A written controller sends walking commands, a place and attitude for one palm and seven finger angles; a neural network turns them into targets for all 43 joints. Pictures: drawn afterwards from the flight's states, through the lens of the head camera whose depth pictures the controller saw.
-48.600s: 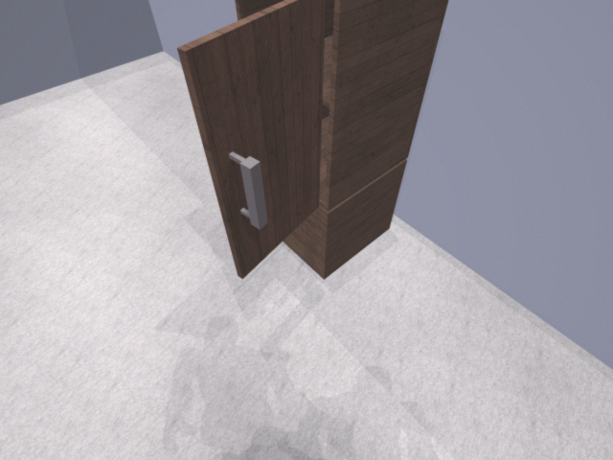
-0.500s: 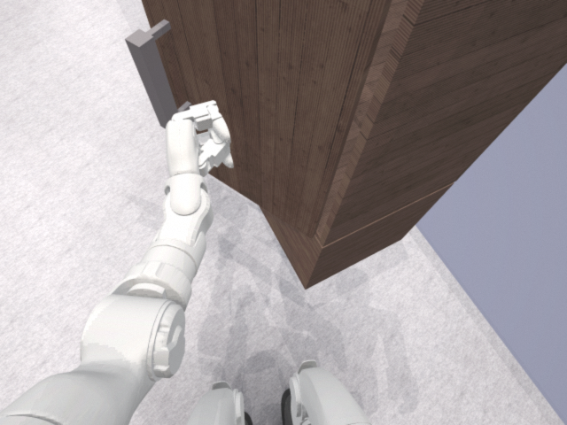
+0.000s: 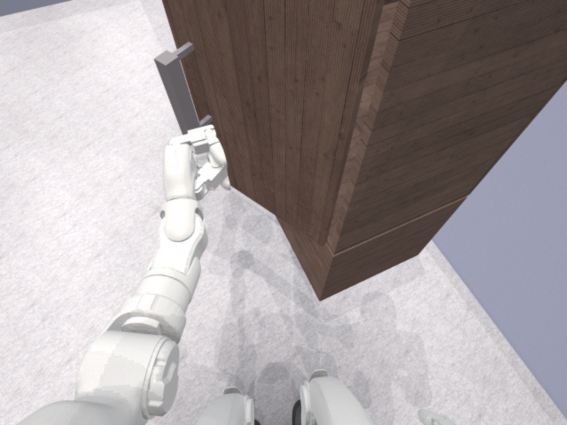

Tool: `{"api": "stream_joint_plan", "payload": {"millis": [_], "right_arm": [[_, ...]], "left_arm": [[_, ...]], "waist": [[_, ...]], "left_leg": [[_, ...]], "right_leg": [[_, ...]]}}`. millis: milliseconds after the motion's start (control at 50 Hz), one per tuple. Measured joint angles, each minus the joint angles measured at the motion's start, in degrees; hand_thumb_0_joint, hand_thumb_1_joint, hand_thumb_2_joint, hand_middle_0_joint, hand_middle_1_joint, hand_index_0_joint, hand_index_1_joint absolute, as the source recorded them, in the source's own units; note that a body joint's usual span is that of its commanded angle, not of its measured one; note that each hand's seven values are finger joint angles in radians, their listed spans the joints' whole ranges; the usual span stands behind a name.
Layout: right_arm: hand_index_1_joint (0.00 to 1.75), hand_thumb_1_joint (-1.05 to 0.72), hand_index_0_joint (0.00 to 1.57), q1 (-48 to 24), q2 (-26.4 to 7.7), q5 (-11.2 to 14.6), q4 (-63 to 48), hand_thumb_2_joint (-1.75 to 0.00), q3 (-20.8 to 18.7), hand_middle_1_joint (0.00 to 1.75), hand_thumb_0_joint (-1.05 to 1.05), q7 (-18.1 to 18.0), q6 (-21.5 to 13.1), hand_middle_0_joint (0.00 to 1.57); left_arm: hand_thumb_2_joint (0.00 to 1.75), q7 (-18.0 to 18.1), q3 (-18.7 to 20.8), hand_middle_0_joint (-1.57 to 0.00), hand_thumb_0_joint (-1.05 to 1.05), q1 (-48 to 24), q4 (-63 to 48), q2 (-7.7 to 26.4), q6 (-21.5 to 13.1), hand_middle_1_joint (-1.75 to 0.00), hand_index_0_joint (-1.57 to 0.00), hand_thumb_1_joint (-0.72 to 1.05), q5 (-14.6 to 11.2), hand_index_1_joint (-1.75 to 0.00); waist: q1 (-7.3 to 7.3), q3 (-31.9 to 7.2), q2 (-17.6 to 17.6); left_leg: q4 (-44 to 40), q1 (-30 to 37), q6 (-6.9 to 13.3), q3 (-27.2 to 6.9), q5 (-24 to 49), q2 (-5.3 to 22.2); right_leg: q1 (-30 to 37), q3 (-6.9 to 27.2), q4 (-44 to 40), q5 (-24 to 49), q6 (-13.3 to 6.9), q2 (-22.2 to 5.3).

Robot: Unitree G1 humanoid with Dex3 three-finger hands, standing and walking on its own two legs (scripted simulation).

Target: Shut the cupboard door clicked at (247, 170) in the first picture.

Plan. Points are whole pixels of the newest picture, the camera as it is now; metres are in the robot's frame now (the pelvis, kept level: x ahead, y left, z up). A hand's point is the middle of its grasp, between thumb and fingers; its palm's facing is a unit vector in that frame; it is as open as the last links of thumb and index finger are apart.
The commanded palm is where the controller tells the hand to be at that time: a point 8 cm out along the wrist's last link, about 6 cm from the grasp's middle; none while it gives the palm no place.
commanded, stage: draw the hand back to the body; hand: left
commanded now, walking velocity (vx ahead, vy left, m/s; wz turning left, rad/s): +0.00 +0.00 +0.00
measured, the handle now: (190, 94) +0.65 +0.13 +0.04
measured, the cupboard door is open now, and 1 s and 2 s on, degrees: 28 28 28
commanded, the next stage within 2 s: step back with the hand held close in 1.42 s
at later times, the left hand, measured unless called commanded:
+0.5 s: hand (100, 233) +0.32 +0.17 +0.15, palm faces +0.03 -0.98 -0.18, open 3.1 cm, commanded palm +0.29 +0.23 +0.17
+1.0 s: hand out of the picture +0.23 +0.31 +0.23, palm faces +0.42 -0.82 -0.40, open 5.8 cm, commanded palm +0.17 +0.36 +0.25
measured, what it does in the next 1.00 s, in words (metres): rises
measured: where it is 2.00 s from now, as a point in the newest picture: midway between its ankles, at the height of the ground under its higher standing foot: outside the picture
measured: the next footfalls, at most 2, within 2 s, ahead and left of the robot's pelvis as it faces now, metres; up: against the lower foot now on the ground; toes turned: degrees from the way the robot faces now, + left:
none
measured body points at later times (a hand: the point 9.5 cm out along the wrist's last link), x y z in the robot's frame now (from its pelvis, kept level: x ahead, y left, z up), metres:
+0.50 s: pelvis +0.03 +0.02 +0.07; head +0.04 +0.01 +0.52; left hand +0.32 +0.22 +0.16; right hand +0.22 -0.21 -0.01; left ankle +0.00 +0.10 -0.66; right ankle +0.04 -0.06 -0.66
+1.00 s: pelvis +0.04 +0.06 +0.08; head +0.02 +0.03 +0.53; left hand +0.20 +0.35 +0.26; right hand +0.23 -0.15 -0.01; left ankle +0.00 +0.10 -0.66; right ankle +0.04 -0.06 -0.66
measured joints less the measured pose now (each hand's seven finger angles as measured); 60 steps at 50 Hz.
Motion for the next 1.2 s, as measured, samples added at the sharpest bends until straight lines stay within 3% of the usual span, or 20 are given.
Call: {"api": "stream_joint_plan", "payload": {"millis": [140, 240, 360, 500, 680, 860, 1100, 1200], "right_arm": [[0.30, -0.91, 0.19, 3.35, -0.61, 2.36, -0.86, -0.90, 0.41, 0.30, 0.01, -1.96, 0.55, 0.20], [0.30, -0.90, 0.19, 2.52, -1.44, 3.41, -1.28, -0.90, 0.27, 0.30, 0.01, -3.35, -0.51, 0.20], [0.30, -0.91, 0.19, -1.38, -2.42, 4.45, -3.46, -0.90, 0.27, 0.30, 0.01, -4.62, -1.94, 0.20], [0.30, -0.91, 0.19, -6.74, -0.68, 4.62, -5.28, -0.90, 1.51, 0.30, 0.01, -7.90, -0.63, 0.20], [0.30, -0.90, 0.19, -8.91, 1.25, 3.47, -5.80, -0.90, 4.22, 0.30, 0.01, -8.00, -1.80, 0.20], [0.30, -0.90, 0.20, -6.69, 1.18, 2.40, -3.36, -0.90, 4.40, 0.30, 0.01, -6.66, -3.04, 0.20], [0.30, -0.90, 0.20, -4.22, -0.47, 2.78, 0.12, -0.90, 2.01, 0.30, 0.01, -6.55, -4.99, 0.20], [0.30, -0.90, 0.20, -4.15, -1.45, 2.79, 0.88, -0.90, 1.23, 0.30, 0.01, -6.78, -6.39, 0.20]], "left_arm": [[0.90, -4.66, -1.98, -1.30, 0.02, 15.27, -15.69, 0.96, 4.94, -1.50, -1.30, 0.90, -4.84, -1.50], [0.90, -7.84, -4.02, -1.30, 0.02, 23.65, -25.50, 1.88, 6.92, -1.50, -1.30, 0.90, -6.57, -1.50], [0.90, -11.24, -5.26, -1.28, 0.02, 32.68, -35.84, 3.28, 11.68, -1.47, -1.27, 0.90, -8.54, -1.47], [0.90, -8.80, -9.29, -1.16, 0.02, 43.43, -50.22, 7.43, 21.36, -1.34, -1.15, 0.90, -3.86, -1.34], [0.90, -7.08, -5.45, -0.93, 0.02, 53.00, -62.58, 9.40, 27.83, -1.09, -0.93, 0.90, -2.93, -1.09], [0.90, -6.12, 1.05, -0.69, 0.02, 61.06, -72.08, 11.65, 29.49, -0.83, -0.68, 0.90, -2.68, -0.83], [0.90, -5.19, 14.23, -0.37, 0.02, 67.92, -77.06, 16.14, 26.26, -0.47, -0.36, 0.90, -3.81, -0.47], [0.90, -4.58, 13.80, -0.27, 0.01, 67.23, -76.37, 14.13, 25.08, -0.37, -0.27, 0.90, -3.39, -0.37]], "waist": [[2.34, 1.93, 0.31], [3.38, 2.52, -0.02], [4.55, 3.09, 0.10], [6.70, 5.08, 0.43], [9.09, 6.74, 1.64], [10.04, 7.45, 3.00], [10.09, 7.56, 3.29], [10.33, 8.08, 3.07]], "left_leg": [[-8.84, 11.00, 0.02, 0.08, 2.81, -0.01], [-13.02, 17.24, 0.13, -0.90, 4.03, -0.09], [-16.43, 23.39, 0.72, -1.24, 4.68, -0.52], [-25.08, 34.61, 1.52, -1.66, 7.43, -1.51], [-33.52, 44.32, 2.35, -2.81, 10.51, -2.40], [-37.37, 48.28, 2.87, -3.20, 12.24, -3.16], [-37.29, 48.60, 3.14, -2.65, 12.78, -3.19], [-37.10, 48.31, 3.26, -2.69, 13.22, -3.47]], "right_leg": [[10.94, 0.90, -8.51, 2.53, 0.51, 0.41], [17.81, 0.37, -13.46, 3.79, 0.62, 0.48], [24.24, 0.41, -17.08, 4.42, 1.18, 0.21], [35.48, 0.79, -25.15, 6.58, 2.22, -0.49], [45.87, 0.38, -34.23, 9.55, 3.32, -1.18], [50.14, 0.29, -38.41, 11.25, 4.30, -1.89], [50.51, 0.75, -38.69, 12.25, 4.58, -1.93], [50.00, 0.63, -37.90, 12.32, 4.62, -2.25]]}}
